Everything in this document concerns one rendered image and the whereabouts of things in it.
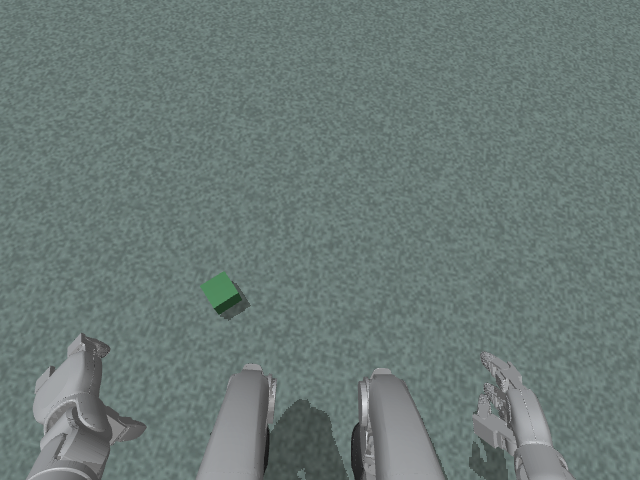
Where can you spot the right robot hand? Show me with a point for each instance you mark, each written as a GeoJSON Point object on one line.
{"type": "Point", "coordinates": [519, 409]}

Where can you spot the left robot hand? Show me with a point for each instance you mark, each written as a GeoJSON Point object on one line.
{"type": "Point", "coordinates": [81, 373]}

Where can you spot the left robot arm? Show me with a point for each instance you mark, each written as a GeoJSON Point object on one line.
{"type": "Point", "coordinates": [76, 439]}

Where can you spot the right robot arm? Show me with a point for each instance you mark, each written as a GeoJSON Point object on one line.
{"type": "Point", "coordinates": [540, 462]}

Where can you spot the cube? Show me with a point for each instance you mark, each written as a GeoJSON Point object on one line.
{"type": "Point", "coordinates": [221, 292]}

